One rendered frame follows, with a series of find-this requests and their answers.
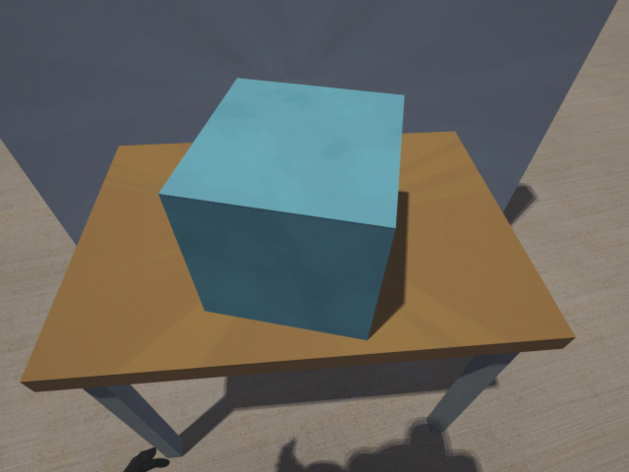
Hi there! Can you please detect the table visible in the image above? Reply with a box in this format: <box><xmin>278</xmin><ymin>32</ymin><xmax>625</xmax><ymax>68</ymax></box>
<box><xmin>20</xmin><ymin>131</ymin><xmax>576</xmax><ymax>458</ymax></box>

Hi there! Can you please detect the carton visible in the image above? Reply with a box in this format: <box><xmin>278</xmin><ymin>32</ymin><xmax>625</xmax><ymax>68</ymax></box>
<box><xmin>158</xmin><ymin>78</ymin><xmax>405</xmax><ymax>340</ymax></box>

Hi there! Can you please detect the robot left hand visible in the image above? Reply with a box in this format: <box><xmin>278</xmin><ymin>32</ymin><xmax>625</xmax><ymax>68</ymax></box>
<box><xmin>123</xmin><ymin>447</ymin><xmax>170</xmax><ymax>472</ymax></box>

